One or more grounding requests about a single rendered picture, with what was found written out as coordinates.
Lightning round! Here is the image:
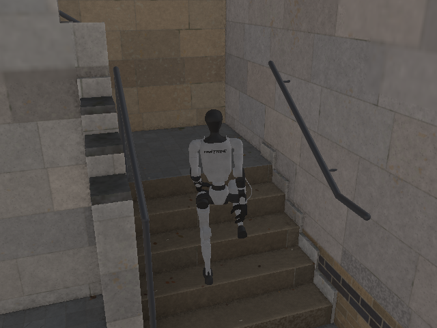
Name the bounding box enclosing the right robot forearm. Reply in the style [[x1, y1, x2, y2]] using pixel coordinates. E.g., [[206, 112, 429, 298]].
[[236, 168, 247, 204]]

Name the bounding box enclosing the left robot hand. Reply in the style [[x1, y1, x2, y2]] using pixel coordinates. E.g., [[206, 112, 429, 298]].
[[196, 182, 212, 193]]

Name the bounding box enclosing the right robot hand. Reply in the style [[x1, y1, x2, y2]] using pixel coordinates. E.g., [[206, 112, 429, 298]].
[[231, 203, 247, 223]]

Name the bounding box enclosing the robot left upper arm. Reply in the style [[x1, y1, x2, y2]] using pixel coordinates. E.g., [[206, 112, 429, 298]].
[[188, 139, 201, 177]]

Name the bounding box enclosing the left robot shin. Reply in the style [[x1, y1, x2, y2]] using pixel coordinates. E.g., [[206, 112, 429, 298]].
[[200, 228, 211, 275]]

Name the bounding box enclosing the robot right foot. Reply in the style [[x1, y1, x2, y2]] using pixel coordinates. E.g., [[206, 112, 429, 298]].
[[238, 225, 247, 238]]

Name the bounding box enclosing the robot right upper arm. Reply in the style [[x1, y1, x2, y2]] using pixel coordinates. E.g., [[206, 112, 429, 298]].
[[229, 138, 243, 178]]

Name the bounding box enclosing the left robot forearm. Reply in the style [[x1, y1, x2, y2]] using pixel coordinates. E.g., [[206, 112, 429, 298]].
[[190, 169, 202, 187]]

